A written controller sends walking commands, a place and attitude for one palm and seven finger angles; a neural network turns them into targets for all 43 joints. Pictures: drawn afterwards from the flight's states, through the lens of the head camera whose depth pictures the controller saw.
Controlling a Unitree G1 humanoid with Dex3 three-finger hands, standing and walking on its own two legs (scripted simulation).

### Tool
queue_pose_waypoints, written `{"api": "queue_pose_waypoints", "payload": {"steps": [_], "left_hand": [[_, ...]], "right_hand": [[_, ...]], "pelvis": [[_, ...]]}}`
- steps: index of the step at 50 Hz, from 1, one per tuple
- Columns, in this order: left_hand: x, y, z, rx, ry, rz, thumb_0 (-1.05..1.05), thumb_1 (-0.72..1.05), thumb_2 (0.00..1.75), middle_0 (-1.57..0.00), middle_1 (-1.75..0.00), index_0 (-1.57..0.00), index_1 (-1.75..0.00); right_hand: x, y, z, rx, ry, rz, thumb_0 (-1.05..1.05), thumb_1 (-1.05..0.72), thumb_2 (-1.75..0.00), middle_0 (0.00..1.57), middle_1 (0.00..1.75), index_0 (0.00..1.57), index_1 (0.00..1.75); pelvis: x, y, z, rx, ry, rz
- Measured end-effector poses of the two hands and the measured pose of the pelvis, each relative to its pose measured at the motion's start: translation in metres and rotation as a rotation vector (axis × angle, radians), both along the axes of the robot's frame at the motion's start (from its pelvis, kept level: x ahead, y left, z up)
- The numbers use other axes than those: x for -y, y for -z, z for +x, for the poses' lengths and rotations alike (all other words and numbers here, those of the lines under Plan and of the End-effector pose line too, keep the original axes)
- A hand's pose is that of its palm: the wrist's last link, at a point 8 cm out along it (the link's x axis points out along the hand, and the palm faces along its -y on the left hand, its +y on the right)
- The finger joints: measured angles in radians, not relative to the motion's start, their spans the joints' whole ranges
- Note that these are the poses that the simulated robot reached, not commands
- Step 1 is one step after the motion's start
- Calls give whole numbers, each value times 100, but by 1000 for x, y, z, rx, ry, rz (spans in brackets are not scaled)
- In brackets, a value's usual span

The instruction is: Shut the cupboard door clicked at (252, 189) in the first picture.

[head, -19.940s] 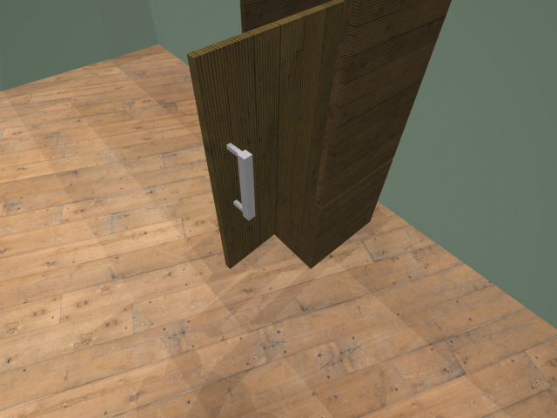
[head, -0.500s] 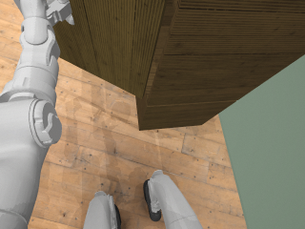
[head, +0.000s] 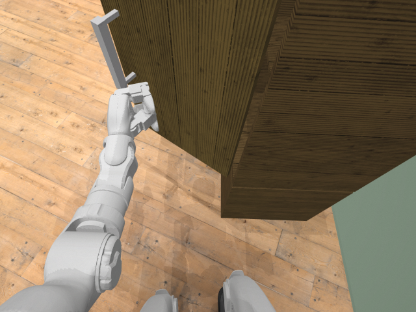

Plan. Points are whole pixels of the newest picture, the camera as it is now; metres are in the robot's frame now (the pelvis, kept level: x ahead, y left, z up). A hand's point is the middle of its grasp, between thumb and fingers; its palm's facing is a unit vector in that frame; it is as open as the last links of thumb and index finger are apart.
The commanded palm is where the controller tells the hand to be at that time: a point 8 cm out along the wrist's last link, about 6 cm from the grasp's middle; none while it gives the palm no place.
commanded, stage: pull the fist back off the door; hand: left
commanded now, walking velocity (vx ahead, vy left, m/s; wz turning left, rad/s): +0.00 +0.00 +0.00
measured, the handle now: (117, 53) +0.65 +0.16 +0.05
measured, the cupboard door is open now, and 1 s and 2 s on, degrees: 57 57 57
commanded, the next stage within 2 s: draw the hand back to the body in 0.08 s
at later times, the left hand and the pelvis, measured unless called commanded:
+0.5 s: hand (127, 133) +0.41 +0.11 +0.09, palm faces -0.01 -1.00 -0.04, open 3.1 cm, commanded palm +0.37 +0.17 +0.11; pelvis -0.01 -0.01 +0.03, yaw -1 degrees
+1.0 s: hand (16, 200) +0.28 +0.20 +0.17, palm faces +0.22 -0.94 -0.25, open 3.4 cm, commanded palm +0.24 +0.25 +0.19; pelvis +0.01 +0.00 +0.07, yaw +2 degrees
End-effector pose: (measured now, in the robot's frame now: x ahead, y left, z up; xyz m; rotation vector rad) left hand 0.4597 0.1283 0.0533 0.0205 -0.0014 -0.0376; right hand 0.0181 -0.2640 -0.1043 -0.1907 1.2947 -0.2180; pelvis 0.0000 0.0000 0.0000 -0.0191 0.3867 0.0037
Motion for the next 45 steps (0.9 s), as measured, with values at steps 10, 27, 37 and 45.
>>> {"api": "queue_pose_waypoints", "payload": {"steps": [10, 27, 37, 45], "left_hand": [[2, -5, -12, 18, 0, 28, 2, 90, 90, -130, -150, -131, -150], [-43, -50, -81, 31, -34, 21, 2, 90, 90, -130, -150, -130, -150], [-70, -87, -137, 58, -3, 50, 1, 90, 90, -126, -146, -127, -146], [-98, -113, -187, 11, -160, 204, 1, 90, 90, -111, -129, -111, -129]], "right_hand": [[-6, 9, 47, 138, -65, 9, 0, -91, -90, 19, 30, 20, 29], [-9, -19, 11, 126, 26, 47, 1, -91, -90, 20, 30, 20, 30], [-2, -55, 88, 385, -36, 0, 1, -91, -90, 19, 30, 20, 29], [-31, -94, 163, 565, -112, 3, 1, -91, -90, 19, 30, 20, 29]], "pelvis": [[5, 5, -12, 24, -20, 11], [9, -30, -9, 156, 15, 22], [6, -47, -4, 261, 2, 21], [2, -64, 4, 363, -13, 23]]}}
